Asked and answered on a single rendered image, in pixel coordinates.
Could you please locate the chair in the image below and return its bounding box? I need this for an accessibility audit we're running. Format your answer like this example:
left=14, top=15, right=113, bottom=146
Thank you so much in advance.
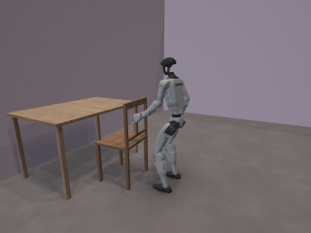
left=95, top=97, right=148, bottom=190

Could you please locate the robot right upper arm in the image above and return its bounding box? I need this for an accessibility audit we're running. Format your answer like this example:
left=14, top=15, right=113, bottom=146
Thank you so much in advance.
left=180, top=78, right=190, bottom=104

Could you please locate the left robot thigh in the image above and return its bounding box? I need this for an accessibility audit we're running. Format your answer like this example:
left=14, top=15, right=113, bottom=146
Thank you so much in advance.
left=155, top=121, right=177, bottom=160

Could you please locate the table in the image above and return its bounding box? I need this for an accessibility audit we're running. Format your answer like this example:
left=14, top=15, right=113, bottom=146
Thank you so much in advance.
left=7, top=97, right=138, bottom=200

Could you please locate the right robot forearm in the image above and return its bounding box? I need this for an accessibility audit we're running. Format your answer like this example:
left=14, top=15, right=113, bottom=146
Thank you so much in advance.
left=179, top=101, right=190, bottom=116

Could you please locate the robot left foot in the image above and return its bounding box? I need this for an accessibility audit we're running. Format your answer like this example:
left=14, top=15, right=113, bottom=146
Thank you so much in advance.
left=153, top=183, right=172, bottom=193

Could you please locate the robot left upper arm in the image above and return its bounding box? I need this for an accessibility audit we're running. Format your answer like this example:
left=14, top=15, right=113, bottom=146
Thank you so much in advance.
left=156, top=80, right=171, bottom=108

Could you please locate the left robot hand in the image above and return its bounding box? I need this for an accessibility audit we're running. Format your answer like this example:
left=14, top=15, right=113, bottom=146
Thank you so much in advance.
left=131, top=114, right=141, bottom=124

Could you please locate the left robot forearm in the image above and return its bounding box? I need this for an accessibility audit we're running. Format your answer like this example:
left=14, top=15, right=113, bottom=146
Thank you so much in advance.
left=139, top=100, right=158, bottom=119

